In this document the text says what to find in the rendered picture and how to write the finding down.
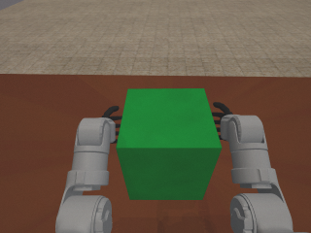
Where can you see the carton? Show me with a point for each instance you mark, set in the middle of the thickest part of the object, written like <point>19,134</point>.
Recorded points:
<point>168,143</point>

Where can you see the robot left hand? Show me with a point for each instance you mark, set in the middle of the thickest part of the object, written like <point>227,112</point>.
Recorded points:
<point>107,115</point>

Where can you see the robot right upper arm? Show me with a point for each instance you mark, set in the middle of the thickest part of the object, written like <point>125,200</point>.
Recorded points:
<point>259,213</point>

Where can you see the robot right forearm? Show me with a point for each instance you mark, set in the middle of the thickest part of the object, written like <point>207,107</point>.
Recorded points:
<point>249,155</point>

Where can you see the robot right hand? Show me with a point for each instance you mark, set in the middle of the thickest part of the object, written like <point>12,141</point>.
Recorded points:
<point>226,112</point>

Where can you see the robot left forearm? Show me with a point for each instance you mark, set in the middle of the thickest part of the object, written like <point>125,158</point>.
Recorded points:
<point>90,159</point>

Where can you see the robot left upper arm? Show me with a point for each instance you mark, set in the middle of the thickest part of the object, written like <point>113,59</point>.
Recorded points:
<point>85,214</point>

